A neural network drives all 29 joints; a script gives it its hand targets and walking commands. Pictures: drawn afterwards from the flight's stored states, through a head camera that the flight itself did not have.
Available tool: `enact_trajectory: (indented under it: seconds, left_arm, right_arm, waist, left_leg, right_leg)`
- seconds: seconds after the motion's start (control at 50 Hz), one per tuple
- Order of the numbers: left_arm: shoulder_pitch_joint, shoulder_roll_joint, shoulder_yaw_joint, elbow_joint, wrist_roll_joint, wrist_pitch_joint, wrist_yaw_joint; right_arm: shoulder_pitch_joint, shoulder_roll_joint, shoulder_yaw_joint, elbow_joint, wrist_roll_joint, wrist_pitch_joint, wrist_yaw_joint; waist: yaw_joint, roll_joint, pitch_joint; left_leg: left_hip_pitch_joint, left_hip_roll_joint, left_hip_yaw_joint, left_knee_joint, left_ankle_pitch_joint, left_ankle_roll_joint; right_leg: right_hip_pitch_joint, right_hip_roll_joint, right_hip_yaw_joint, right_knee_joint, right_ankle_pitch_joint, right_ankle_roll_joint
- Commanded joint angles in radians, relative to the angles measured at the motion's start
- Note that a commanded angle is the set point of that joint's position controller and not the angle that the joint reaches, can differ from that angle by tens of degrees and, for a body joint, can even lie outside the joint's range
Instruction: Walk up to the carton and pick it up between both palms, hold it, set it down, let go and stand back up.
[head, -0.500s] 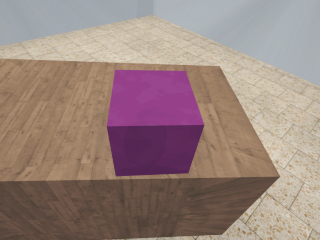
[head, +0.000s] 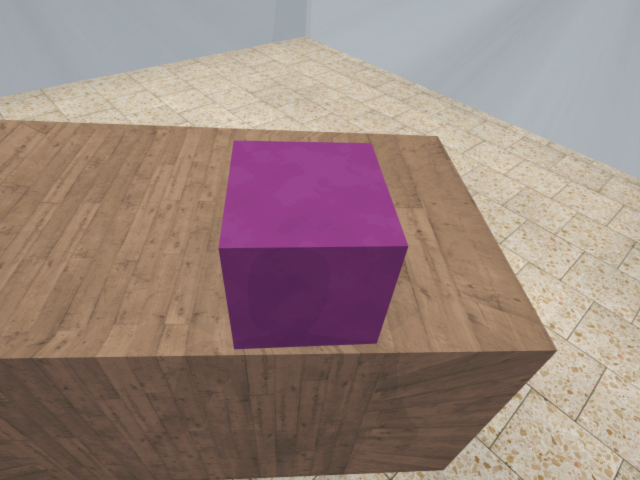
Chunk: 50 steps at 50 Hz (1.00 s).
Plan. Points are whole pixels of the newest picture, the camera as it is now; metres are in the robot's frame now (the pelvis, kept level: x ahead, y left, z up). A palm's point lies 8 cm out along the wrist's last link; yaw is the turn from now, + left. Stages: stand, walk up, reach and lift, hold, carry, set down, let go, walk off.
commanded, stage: stand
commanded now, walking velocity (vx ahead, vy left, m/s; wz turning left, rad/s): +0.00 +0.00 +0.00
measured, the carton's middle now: (305, 242) +0.51 +0.04 +0.02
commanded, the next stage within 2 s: none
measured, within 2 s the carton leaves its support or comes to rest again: neither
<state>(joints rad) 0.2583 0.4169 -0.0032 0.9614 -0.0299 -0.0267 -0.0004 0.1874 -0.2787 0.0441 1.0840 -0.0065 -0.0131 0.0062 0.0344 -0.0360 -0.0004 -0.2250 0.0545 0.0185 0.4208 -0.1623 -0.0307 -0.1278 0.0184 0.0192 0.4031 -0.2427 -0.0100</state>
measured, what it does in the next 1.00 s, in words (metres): stands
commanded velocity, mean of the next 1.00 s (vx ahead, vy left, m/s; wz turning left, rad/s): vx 0.00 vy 0.00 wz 0.00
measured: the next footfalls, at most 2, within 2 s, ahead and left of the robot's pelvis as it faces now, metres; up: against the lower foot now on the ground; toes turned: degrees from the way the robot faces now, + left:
none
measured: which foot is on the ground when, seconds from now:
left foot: down 0.00-1.00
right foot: down 0.00-1.00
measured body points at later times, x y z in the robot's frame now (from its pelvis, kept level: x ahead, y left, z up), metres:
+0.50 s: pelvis +0.00 +0.00 +0.00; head -0.01 +0.02 +0.45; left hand +0.05 +0.32 -0.13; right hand +0.07 -0.27 -0.13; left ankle +0.04 +0.14 -0.74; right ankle -0.01 -0.12 -0.74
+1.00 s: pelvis +0.00 +0.00 +0.00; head -0.01 +0.02 +0.45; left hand +0.04 +0.32 -0.13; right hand +0.07 -0.27 -0.13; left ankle +0.04 +0.14 -0.74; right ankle -0.01 -0.12 -0.74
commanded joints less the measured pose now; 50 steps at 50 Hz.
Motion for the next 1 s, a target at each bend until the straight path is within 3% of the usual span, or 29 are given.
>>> enact_trajectory:
  seconds: [0.0,0.98]
  left_arm:
    - [-0.017,0.180,0.033,0.017,0.050,-0.025,0.011]
    - [-0.026,0.174,0.030,0.045,0.046,-0.024,0.010]
  right_arm:
    - [-0.079,-0.261,-0.090,-0.051,-0.006,-0.013,-0.001]
    - [-0.072,-0.263,-0.083,-0.038,0.002,-0.009,-0.004]
  waist:
    - [-0.037,0.095,-0.006]
    - [-0.043,0.121,0.028]
  left_leg:
    - [0.088,0.065,-0.088,-0.066,0.061,0.073]
    - [0.077,0.066,-0.092,-0.080,0.044,0.064]
  right_leg:
    - [-0.031,-0.148,0.096,-0.128,0.101,-0.015]
    - [-0.040,-0.154,0.094,-0.133,0.098,-0.015]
